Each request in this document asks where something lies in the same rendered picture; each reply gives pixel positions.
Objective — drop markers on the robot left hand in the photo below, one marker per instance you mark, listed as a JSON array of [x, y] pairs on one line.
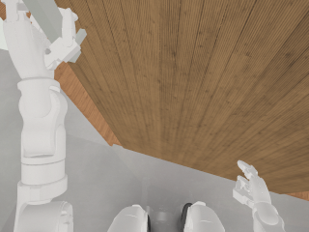
[[27, 42]]

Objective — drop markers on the robot left forearm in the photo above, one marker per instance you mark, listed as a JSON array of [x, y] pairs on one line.
[[43, 143]]

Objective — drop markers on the robot right thigh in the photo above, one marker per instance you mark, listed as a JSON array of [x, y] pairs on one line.
[[200, 218]]

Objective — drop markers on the left robot upper arm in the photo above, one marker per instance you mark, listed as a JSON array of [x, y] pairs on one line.
[[56, 216]]

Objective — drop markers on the robot left thigh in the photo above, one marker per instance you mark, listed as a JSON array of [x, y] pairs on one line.
[[130, 219]]

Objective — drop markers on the robot right hand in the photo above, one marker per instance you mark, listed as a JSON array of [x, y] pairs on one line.
[[252, 191]]

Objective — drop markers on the handle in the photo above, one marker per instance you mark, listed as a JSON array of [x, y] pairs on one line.
[[50, 19]]

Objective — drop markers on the robot thigh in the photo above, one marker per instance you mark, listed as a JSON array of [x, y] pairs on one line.
[[200, 218], [130, 219]]

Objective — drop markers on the robot right forearm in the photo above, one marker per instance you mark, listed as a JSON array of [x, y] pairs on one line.
[[266, 218]]

